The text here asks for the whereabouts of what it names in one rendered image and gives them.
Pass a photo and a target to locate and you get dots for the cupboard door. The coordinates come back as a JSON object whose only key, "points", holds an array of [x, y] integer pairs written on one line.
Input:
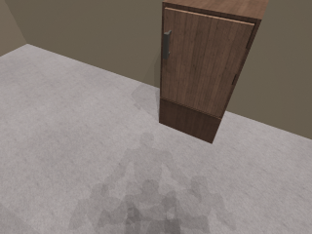
{"points": [[205, 53]]}

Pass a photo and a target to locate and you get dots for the handle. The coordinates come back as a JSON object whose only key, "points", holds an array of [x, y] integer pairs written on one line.
{"points": [[166, 44]]}

